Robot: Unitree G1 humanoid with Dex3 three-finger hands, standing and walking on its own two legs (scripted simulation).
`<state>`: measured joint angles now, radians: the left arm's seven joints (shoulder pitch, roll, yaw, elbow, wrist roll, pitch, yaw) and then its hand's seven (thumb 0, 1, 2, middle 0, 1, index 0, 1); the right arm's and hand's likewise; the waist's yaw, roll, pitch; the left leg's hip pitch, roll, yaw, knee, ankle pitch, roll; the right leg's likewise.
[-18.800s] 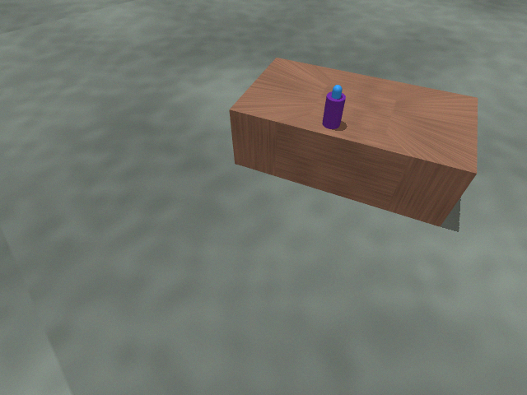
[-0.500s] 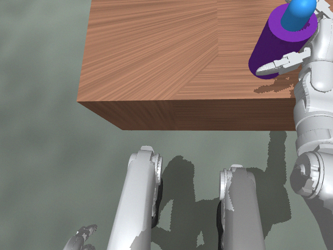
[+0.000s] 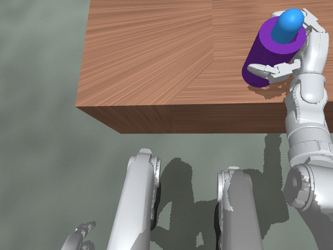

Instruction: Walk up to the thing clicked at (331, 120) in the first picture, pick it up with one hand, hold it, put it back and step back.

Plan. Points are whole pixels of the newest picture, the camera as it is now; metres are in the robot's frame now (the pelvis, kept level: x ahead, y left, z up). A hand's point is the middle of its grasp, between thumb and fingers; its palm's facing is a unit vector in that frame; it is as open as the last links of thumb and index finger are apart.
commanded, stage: settle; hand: right
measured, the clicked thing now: (272, 49) +0.55 -0.13 +0.00
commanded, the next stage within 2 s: lift in 0.92 s
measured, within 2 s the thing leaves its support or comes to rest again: leaves its support in 0.24 s
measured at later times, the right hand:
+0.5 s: hand (291, 23) +0.55 -0.14 +0.07, palm faces +0.07 +1.00 -0.04, open 11.2 cm
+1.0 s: hand (297, 6) +0.56 -0.13 +0.11, palm faces +0.07 +1.00 -0.04, open 11.2 cm
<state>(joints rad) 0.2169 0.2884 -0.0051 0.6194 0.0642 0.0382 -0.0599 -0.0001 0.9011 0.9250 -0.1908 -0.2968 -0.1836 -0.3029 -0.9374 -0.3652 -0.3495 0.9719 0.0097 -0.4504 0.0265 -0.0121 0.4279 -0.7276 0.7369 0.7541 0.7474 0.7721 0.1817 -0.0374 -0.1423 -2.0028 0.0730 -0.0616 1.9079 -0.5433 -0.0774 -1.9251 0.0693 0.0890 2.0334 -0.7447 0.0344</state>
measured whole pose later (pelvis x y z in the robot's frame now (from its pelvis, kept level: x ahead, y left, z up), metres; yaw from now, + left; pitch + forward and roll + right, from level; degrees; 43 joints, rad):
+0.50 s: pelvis +0.01 +0.00 +0.05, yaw +0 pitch +35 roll +2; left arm 0.22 0.29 0.02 0.65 0.04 0.01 -0.02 0.00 0.89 0.93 -0.19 -0.29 -0.18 -0.30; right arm -0.94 -0.37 -0.33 0.96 0.03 -0.38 0.02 -0.01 0.53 -1.07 0.68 0.93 0.69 0.95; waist 0.17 -0.03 -0.16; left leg -1.83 0.07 -0.04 1.75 -0.53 -0.07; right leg -1.75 0.05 0.09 1.86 -0.72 0.03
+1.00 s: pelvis +0.02 +0.01 +0.09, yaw +1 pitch +34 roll +2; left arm 0.23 0.26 0.00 0.64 0.04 0.01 -0.02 0.00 0.88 0.93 -0.19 -0.29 -0.18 -0.30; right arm -0.88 -0.36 -0.37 0.95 0.03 -0.39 0.03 -0.01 0.55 -1.10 0.66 0.96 0.67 0.99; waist 0.17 -0.04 -0.15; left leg -1.70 0.06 -0.03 1.63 -0.52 -0.06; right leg -1.61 0.02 0.09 1.73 -0.71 0.04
